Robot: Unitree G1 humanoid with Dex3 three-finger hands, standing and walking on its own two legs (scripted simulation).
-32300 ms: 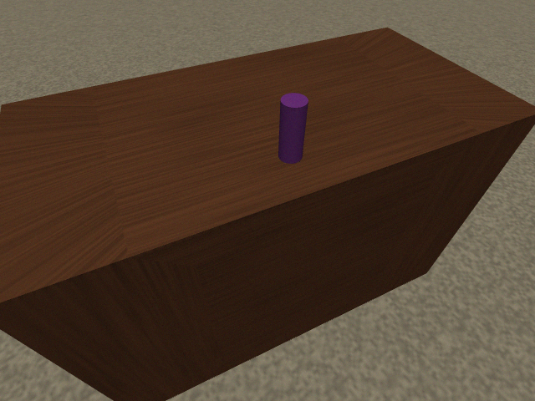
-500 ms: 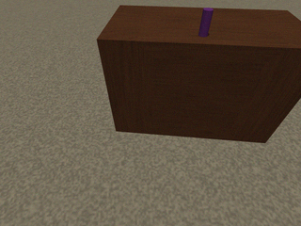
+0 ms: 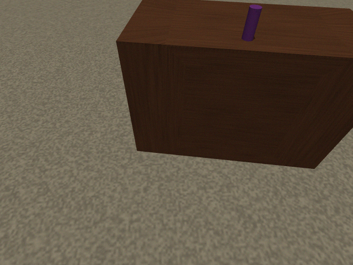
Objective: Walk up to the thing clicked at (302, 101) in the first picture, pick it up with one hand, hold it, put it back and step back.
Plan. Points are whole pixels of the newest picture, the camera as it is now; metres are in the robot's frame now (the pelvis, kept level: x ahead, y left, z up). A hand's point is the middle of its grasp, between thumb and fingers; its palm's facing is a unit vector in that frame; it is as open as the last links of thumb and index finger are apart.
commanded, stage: step back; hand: right
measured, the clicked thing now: (251, 23) +1.06 -0.27 +0.09
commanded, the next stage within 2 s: stand in 0.12 s
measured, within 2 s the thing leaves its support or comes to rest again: neither
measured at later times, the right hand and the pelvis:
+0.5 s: hand out of the picture +0.09 -0.26 -0.14, palm faces +0.00 +0.95 -0.33, open 7.4 cm; pelvis -0.01 -0.01 +0.01, yaw -1 degrees
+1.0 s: hand out of the picture +0.04 -0.27 -0.15, palm faces -0.01 +0.95 -0.32, open 7.4 cm; pelvis -0.02 -0.02 +0.01, yaw -1 degrees
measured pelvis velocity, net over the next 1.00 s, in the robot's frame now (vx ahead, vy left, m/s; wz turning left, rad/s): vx -0.02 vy -0.02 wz -0.01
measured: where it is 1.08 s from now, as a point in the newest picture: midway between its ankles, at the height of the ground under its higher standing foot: outside the picture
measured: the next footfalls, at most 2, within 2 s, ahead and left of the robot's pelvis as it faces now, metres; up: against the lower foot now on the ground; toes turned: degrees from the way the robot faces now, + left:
none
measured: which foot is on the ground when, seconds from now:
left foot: down 0.00-1.00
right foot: down 0.00-1.00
